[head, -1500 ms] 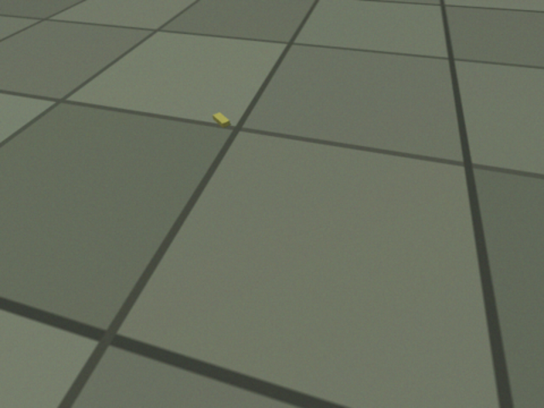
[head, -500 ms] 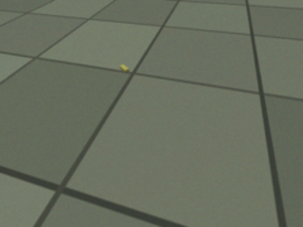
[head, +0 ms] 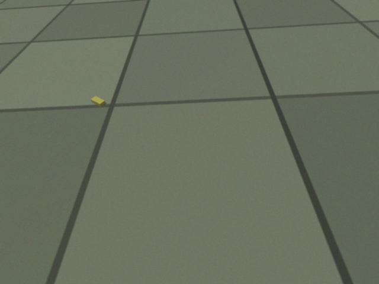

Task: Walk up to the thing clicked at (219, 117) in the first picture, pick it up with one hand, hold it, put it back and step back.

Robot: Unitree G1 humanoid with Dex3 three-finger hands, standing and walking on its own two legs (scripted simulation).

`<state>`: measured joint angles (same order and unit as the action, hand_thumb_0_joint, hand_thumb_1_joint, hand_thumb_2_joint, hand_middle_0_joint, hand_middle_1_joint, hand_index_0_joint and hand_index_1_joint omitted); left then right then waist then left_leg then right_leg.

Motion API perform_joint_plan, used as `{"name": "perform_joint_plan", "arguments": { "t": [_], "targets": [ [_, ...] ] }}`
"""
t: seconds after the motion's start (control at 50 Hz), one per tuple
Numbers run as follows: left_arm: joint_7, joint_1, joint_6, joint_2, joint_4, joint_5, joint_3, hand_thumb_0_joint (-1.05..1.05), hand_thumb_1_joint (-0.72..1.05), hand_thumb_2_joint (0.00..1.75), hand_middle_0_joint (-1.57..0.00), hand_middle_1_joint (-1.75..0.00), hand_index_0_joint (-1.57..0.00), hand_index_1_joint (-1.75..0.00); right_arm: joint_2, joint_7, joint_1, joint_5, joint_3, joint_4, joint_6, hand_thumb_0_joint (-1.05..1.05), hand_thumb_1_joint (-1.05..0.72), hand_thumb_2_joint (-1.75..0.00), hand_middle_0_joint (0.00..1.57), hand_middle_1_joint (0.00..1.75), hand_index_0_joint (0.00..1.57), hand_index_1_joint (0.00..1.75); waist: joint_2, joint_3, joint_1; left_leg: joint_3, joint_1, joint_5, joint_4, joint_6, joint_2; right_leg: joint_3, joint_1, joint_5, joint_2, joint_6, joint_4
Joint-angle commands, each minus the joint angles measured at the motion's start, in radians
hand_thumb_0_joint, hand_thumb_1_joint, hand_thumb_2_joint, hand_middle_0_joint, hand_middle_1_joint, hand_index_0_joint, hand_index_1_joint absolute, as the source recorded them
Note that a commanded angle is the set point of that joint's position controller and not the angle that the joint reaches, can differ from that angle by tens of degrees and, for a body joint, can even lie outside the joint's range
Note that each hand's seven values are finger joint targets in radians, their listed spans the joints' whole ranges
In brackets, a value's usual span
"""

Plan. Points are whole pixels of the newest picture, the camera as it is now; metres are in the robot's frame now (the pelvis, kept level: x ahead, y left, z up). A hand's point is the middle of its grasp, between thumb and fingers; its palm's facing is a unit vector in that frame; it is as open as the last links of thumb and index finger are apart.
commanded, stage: walk up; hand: left
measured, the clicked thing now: (98, 101) +1.74 +0.76 -0.76
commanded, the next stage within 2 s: none
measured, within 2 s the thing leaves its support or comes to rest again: neither
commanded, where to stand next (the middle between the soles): +1.29 +0.79 m, yaw -38 degrees
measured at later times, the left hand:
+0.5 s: hand (68, 226) +0.34 +0.35 -0.14, palm faces -0.24 -0.84 -0.49, open 7.4 cm
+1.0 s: hand (84, 134) +0.69 +0.38 -0.13, palm faces -0.35 -0.77 -0.53, open 7.4 cm
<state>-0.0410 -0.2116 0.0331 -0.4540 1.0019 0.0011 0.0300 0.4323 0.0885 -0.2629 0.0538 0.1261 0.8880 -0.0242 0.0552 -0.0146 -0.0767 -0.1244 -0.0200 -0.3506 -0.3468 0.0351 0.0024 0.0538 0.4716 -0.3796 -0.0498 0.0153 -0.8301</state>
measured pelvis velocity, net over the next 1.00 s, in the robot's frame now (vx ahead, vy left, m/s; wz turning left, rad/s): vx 0.48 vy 0.16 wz -0.37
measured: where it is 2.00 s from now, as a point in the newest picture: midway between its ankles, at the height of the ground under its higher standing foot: (129, 182)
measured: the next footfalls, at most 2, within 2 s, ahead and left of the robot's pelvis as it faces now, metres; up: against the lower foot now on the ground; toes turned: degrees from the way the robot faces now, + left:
right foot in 0.10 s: +0.18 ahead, -0.13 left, +0.00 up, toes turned -11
left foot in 0.54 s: +0.47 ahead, +0.23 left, +0.00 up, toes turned -9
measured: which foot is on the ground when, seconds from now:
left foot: down 0.00-0.14, up 0.16-0.52, down 0.54-0.96, up 0.98-1.00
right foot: up 0.00-0.08, down 0.10-0.58, up 0.60-0.92, down 0.94-1.00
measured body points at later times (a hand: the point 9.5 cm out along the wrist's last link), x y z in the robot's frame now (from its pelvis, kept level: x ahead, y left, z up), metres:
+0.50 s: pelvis +0.25 +0.07 -0.02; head +0.25 +0.04 +0.43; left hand +0.35 +0.39 -0.11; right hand +0.29 -0.28 -0.12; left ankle +0.43 +0.23 -0.71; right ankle +0.14 -0.12 -0.74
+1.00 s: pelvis +0.48 +0.16 -0.03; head +0.48 +0.11 +0.42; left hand +0.71 +0.42 -0.10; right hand +0.40 -0.15 -0.17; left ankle +0.44 +0.24 -0.72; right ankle +0.53 +0.05 -0.74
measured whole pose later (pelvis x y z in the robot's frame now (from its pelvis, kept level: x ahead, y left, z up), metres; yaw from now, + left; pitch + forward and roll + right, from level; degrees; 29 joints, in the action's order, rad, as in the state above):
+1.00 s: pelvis +0.48 +0.16 -0.03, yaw -21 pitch -2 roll -1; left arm 0.05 -0.24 0.10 -0.40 0.88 0.01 0.04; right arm 0.42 0.09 -0.31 0.07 0.11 0.79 0.06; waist 0.12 -0.07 -0.08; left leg -0.13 -0.26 -0.51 -0.88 0.04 0.02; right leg 0.14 0.43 -0.24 0.00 0.07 -0.70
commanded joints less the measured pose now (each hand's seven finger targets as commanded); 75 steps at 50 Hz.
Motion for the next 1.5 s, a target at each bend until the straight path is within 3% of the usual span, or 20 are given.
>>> {"name": "perform_joint_plan", "arguments": {
  "t": [0.0, 0.08, 0.12, 0.14, 0.26, 0.46, 0.54, 0.56, 0.6, 0.66, 0.8, 0.9, 0.94, 0.98, 1.1, 1.28, 1.34, 1.38, 1.42, 1.48],
  "targets": [
    [0.003, 0.141, 0.042, -0.141, -0.14, -0.009, 0.04, 0.0, 0.9, 0.9, -0.2, -0.3, -0.2, -0.3, 0.214, 0.004, 0.1, -0.002, 0.044, -0.111, -0.019, 0.0, -0.9, -0.9, 0.2, 0.3, 0.2, 0.3, 0.056, -0.051, -0.007, 0.083, 0.024, 0.321, 0.082, 0.085, 0.185, 0.087, 0.028, 0.14, 0.004, -0.001, 0.195],
    [0.042, -0.212, 0.033, -0.206, -0.043, -0.005, 0.098, 0.0, 0.9, 0.9, -0.2, -0.3, -0.2, -0.3, 0.182, 0.003, 0.146, -0.016, 0.021, -0.168, -0.014, 0.0, -0.9, -0.9, 0.2, 0.3, 0.2, 0.3, -0.067, 0.135, 0.193, -0.057, -0.335, 0.51, -0.455, 0.012, 0.098, 0.13, -0.63, 0.269, 0.058, 0.057, 0.287],
    [0.077, -0.311, 0.039, -0.353, -0.069, 0.003, 0.136, 0.0, 0.9, 0.9, -0.2, -0.3, -0.2, -0.3, 0.11, 0.01, 0.048, -0.026, -0.016, -0.195, -0.008, 0.0, -0.9, -0.9, 0.2, 0.3, 0.2, 0.3, -0.276, 0.233, 0.195, 0.087, -0.723, -0.219, -0.877, -0.044, -0.012, -0.669, -0.844, -0.119, -0.374, 0.218, 0.508],
    [0.085, -0.218, 0.04, -0.388, -0.101, -0.004, 0.135, 0.0, 0.9, 0.9, -0.2, -0.3, -0.2, -0.3, 0.229, 0.006, 0.067, -0.02, 0.017, -0.181, 0.003, 0.0, -0.9, -0.9, 0.2, 0.3, 0.2, 0.3, -0.137, 0.202, 0.176, 0.253, -0.731, -0.205, -0.943, -0.058, 0.043, -0.871, -0.716, -0.326, -0.435, 0.315, 0.578],
    [0.084, -0.034, 0.084, -0.254, -0.157, -0.019, 0.094, 0.0, 0.9, 0.9, -0.2, -0.3, -0.2, -0.3, 0.183, 0.022, 0.021, -0.015, 0.012, -0.119, 0.019, 0.0, -0.9, -0.9, 0.2, 0.3, 0.2, 0.3, -0.083, -0.075, 0.039, 0.238, -0.567, 0.085, -0.768, -0.051, 0.146, -0.289, -0.254, 0.156, -0.188, 0.161, 0.588],
    [0.095, -0.02, 0.112, -0.322, -0.174, 0.018, 0.111, 0.0, 0.9, 0.9, -0.2, -0.3, -0.2, -0.3, 0.191, 0.073, 0.127, -0.002, 0.046, -0.184, 0.031, 0.0, -0.9, -0.9, 0.2, 0.3, 0.2, 0.3, -0.192, -0.052, 0.023, 0.149, -0.318, 0.292, -0.396, -0.061, 0.174, -0.127, -0.024, 0.071, -0.137, 0.132, 0.505],
    [0.103, -0.08, 0.081, -0.215, -0.176, 0.021, 0.076, 0.0, 0.9, 0.9, -0.2, -0.3, -0.2, -0.3, 0.274, 0.037, -0.215, 0.015, 0.097, -0.091, 0.009, 0.0, -0.9, -0.9, 0.2, 0.3, 0.2, 0.3, 0.128, 0.149, -0.155, 0.142, 0.128, 0.013, -0.187, 0.014, 0.085, -0.06, 0.086, 0.241, -0.05, 0.057, -0.186],
    [0.103, -0.156, 0.075, -0.092, -0.18, 0.016, 0.038, 0.0, 0.9, 0.9, -0.2, -0.3, -0.2, -0.3, 0.341, 0.018, -0.243, 0.023, 0.11, -0.094, 0.0, 0.0, -0.9, -0.9, 0.2, 0.3, 0.2, 0.3, 0.404, 0.142, -0.131, 0.424, 0.2, -0.01, -0.093, 0.021, 0.293, -0.074, 0.297, -0.214, 0.084, 0.027, -0.434],
    [0.133, -0.197, 0.069, -0.168, -0.138, 0.0, 0.036, 0.0, 0.9, 0.9, -0.2, -0.3, -0.2, -0.3, 0.387, -0.006, -0.031, -0.029, 0.118, -0.145, 0.003, 0.0, -0.9, -0.9, 0.2, 0.3, 0.2, 0.3, 0.337, 0.134, -0.012, 0.732, 0.056, -0.181, 0.105, 0.135, 0.42, -0.138, 0.328, -0.139, 0.013, 0.071, -0.549],
    [0.103, -0.128, 0.069, -0.248, -0.1, -0.036, 0.069, 0.0, 0.9, 0.9, -0.2, -0.3, -0.2, -0.3, 0.232, -0.013, 0.021, -0.01, 0.07, -0.178, -0.005, 0.0, -0.9, -0.9, 0.2, 0.3, 0.2, 0.3, 0.14, 0.064, -0.004, 0.306, -0.066, 0.164, -0.007, 0.062, 0.249, -0.124, 0.221, 0.047, -0.039, 0.047, -0.36],
    [0.096, -0.082, 0.058, -0.173, -0.138, -0.025, 0.063, 0.0, 0.9, 0.9, -0.2, -0.3, -0.2, -0.3, 0.2, -0.011, 0.017, 0.013, 0.047, -0.212, -0.005, 0.0, -0.9, -0.9, 0.2, 0.3, 0.2, 0.3, 0.131, 0.006, 0.011, 0.157, -0.16, 0.459, 0.009, 0.195, 0.281, 0.021, 0.044, 0.088, -0.043, 0.012, 0.009],
    [0.109, -0.293, 0.058, -0.211, -0.072, -0.006, 0.11, 0.0, 0.9, 0.9, -0.2, -0.3, -0.2, -0.3, 0.165, 0.001, 0.127, 0.01, 0.021, -0.266, 0.021, 0.0, -0.9, -0.9, 0.2, 0.3, 0.2, 0.3, -0.057, 0.086, 0.152, 0.011, -0.436, 0.344, -0.314, 0.079, 0.156, 0.043, -0.486, 0.313, 0.006, 0.05, 0.244],
    [0.132, -0.38, 0.06, -0.313, -0.082, 0.014, 0.144, 0.0, 0.9, 0.9, -0.2, -0.3, -0.2, -0.3, 0.106, 0.002, 0.011, 0.01, -0.001, -0.267, 0.034, 0.0, -0.9, -0.9, 0.2, 0.3, 0.2, 0.3, -0.293, 0.142, 0.172, 0.045, -0.723, -0.199, -0.693, -0.014, 0.023, -0.438, -0.687, -0.021, -0.266, 0.153, 0.422],
    [0.146, -0.203, 0.059, -0.33, -0.169, -0.005, 0.129, 0.0, 0.9, 0.9, -0.2, -0.3, -0.2, -0.3, 0.242, -0.001, -0.039, 0.021, 0.039, -0.235, 0.069, 0.0, -0.9, -0.9, 0.2, 0.3, 0.2, 0.3, -0.128, 0.06, 0.105, 0.226, -0.742, -0.184, -0.894, -0.061, 0.066, -0.775, -0.456, -0.374, -0.438, 0.285, 0.574],
    [0.132, -0.114, 0.094, -0.277, -0.184, 0.008, 0.119, 0.0, 0.9, 0.9, -0.2, -0.3, -0.2, -0.3, 0.221, 0.018, -0.022, 0.008, 0.036, -0.174, 0.077, 0.0, -0.9, -0.9, 0.2, 0.3, 0.2, 0.3, -0.116, -0.044, 0.042, 0.237, -0.613, 0.0, -0.811, -0.052, 0.129, -0.306, -0.166, -0.026, -0.242, 0.191, 0.512],
    [0.132, -0.123, 0.096, -0.376, -0.173, 0.036, 0.143, 0.0, 0.9, 0.9, -0.2, -0.3, -0.2, -0.3, 0.215, 0.051, 0.121, 0.006, 0.052, -0.219, 0.079, 0.0, -0.9, -0.9, 0.2, 0.3, 0.2, 0.3, -0.225, -0.024, 0.067, 0.137, -0.463, 0.005, -0.512, -0.051, 0.149, -0.182, -0.043, -0.079, -0.193, 0.18, 0.416],
    [0.135, -0.055, 0.076, -0.337, -0.183, 0.03, 0.124, 0.0, 0.9, 0.9, -0.2, -0.3, -0.2, -0.3, 0.226, 0.032, -0.063, 0.01, 0.074, -0.159, 0.062, 0.0, -0.9, -0.9, 0.2, 0.3, 0.2, 0.3, -0.1, 0.092, -0.058, 0.044, -0.148, 0.007, -0.279, -0.029, 0.057, -0.083, 0.03, 0.152, -0.142, 0.121, 0.113],
    [0.14, -0.141, 0.063, -0.117, -0.188, 0.015, 0.056, 0.0, 0.9, 0.9, -0.2, -0.3, -0.2, -0.3, 0.354, 0.001, -0.188, 0.033, 0.107, -0.132, 0.042, 0.0, -0.9, -0.9, 0.2, 0.3, 0.2, 0.3, 0.397, 0.093, -0.097, 0.469, 0.05, 0.064, -0.029, 0.004, 0.29, -0.025, 0.351, -0.239, 0.103, 0.025, -0.373],
    [0.167, -0.12, 0.059, -0.223, -0.149, 0.006, 0.065, 0.0, 0.9, 0.9, -0.2, -0.3, -0.2, -0.3, 0.413, -0.018, -0.048, -0.009, 0.115, -0.171, 0.043, 0.0, -0.9, -0.9, 0.2, 0.3, 0.2, 0.3, 0.327, 0.064, -0.033, 0.7, -0.048, -0.095, 0.059, 0.153, 0.396, -0.113, 0.389, -0.174, 0.027, 0.061, -0.488],
    [0.15, -0.159, 0.057, -0.26, -0.084, -0.032, 0.077, 0.0, 0.9, 0.9, -0.2, -0.3, -0.2, -0.3, 0.254, -0.033, 0.016, 0.001, 0.063, -0.196, 0.038, 0.0, -0.9, -0.9, 0.2, 0.3, 0.2, 0.3, 0.142, -0.025, 0.017, 0.304, -0.112, 0.289, -0.086, 0.061, 0.235, -0.127, 0.296, -0.009, -0.008, 0.047, -0.353]
  ]
}}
